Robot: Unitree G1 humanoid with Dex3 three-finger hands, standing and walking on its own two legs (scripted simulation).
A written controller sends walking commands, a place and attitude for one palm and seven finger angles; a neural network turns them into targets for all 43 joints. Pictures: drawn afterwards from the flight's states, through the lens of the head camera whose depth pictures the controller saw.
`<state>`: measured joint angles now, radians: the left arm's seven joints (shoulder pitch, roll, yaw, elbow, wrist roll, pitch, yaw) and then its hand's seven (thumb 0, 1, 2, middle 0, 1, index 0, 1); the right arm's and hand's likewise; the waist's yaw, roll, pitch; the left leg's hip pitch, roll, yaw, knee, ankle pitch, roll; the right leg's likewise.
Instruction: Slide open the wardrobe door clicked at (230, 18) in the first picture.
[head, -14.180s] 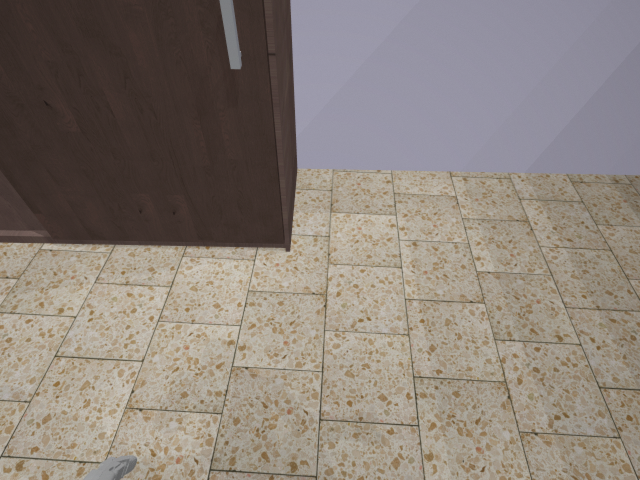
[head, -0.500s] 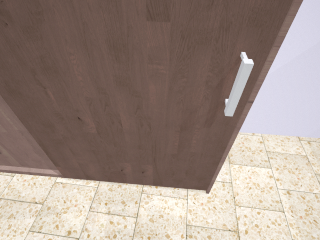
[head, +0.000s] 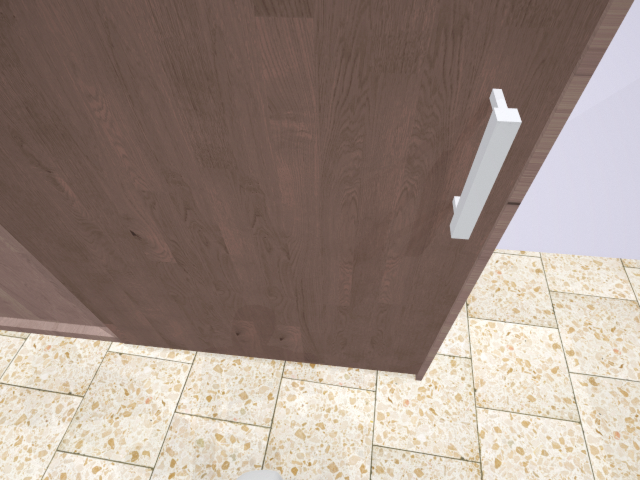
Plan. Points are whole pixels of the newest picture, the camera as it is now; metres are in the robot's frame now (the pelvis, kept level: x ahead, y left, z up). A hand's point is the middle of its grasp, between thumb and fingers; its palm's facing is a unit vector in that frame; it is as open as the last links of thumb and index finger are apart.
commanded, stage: come to a stop and stand still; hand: right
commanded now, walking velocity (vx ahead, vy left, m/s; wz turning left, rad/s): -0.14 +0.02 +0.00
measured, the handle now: (476, 170) +0.47 -0.16 +0.13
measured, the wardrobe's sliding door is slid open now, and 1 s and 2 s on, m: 0.00 0.00 0.00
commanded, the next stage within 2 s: look again from close up in 1.28 s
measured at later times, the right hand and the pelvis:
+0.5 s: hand out of the picture +0.03 -0.16 -0.17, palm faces +0.04 +0.97 -0.23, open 7.3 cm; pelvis -0.01 +0.02 -0.01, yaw +1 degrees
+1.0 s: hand out of the picture -0.01 -0.13 -0.16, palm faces +0.00 +0.97 -0.25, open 7.3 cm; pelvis -0.03 +0.05 +0.00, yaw +1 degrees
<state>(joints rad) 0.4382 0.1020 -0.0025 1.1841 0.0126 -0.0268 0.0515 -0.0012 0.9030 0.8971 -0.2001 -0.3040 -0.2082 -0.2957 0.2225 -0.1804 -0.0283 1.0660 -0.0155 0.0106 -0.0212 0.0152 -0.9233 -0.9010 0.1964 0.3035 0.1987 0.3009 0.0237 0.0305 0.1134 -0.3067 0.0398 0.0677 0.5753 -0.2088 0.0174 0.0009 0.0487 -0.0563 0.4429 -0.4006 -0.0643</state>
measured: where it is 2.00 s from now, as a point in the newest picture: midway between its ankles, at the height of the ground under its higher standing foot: outside the picture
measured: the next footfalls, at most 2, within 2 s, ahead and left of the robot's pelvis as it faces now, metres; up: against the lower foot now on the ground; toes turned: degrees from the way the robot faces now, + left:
left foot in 0.02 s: +0.09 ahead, +0.13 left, +0.00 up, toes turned +3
